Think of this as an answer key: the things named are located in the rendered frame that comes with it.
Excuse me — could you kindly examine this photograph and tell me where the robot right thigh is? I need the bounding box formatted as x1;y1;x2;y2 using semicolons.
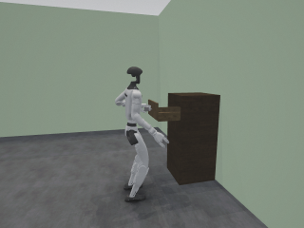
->
127;131;149;170

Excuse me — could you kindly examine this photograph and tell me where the robot right upper arm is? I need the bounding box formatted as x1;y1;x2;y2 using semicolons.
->
131;90;142;121

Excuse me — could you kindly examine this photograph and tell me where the right robot forearm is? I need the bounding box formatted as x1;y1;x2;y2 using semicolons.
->
133;114;157;136

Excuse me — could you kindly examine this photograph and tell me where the handle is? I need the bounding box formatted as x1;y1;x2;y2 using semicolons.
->
144;107;152;112

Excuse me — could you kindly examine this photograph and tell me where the robot left hand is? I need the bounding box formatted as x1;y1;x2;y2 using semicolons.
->
141;104;151;113

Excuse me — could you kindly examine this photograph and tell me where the drawer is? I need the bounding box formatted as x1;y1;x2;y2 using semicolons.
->
148;99;181;122

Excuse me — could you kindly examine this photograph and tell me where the cabinet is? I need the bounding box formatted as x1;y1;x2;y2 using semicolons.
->
166;92;220;185

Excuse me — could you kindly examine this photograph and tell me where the robot right hand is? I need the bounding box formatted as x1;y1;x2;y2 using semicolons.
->
153;132;169;148

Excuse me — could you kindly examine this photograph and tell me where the robot left upper arm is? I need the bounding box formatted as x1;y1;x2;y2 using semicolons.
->
115;89;126;106

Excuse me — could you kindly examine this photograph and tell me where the humanoid robot head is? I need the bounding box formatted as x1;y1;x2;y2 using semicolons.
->
126;66;143;90

